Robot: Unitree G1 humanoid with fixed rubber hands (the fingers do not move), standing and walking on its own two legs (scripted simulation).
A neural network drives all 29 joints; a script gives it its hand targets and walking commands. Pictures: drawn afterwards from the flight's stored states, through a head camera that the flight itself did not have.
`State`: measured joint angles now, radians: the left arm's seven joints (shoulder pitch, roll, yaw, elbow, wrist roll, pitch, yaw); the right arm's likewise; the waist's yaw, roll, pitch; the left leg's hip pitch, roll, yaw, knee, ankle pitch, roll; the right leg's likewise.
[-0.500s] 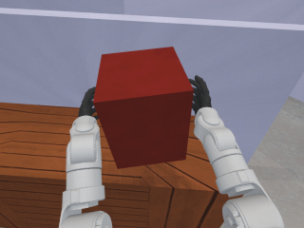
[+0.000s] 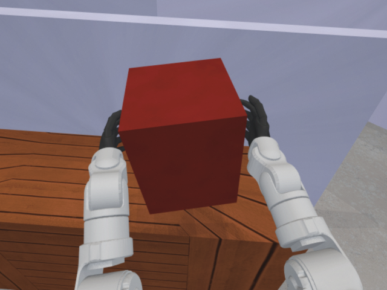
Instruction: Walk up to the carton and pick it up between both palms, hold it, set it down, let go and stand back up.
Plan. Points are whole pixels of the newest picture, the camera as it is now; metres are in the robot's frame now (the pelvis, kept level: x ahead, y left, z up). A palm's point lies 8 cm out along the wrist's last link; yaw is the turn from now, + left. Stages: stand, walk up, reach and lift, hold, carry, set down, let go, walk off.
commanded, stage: hold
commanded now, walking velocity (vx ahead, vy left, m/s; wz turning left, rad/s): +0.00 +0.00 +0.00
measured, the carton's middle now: (184, 137) +0.41 +0.00 +0.15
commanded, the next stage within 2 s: none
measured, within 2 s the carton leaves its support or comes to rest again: neither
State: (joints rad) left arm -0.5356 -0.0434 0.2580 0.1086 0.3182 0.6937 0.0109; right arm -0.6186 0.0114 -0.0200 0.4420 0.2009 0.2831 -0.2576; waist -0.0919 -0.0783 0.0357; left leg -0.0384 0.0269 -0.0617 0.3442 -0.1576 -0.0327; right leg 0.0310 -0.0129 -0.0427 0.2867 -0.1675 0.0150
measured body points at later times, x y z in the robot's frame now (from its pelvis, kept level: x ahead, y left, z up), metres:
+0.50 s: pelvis +0.00 +0.00 +0.00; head -0.05 +0.03 +0.45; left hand +0.37 +0.15 +0.17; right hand +0.37 -0.14 +0.19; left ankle +0.03 +0.14 -0.75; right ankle +0.00 -0.13 -0.75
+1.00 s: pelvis +0.00 +0.00 +0.00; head -0.05 +0.04 +0.45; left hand +0.37 +0.16 +0.17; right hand +0.36 -0.13 +0.19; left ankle +0.03 +0.14 -0.75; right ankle +0.00 -0.13 -0.75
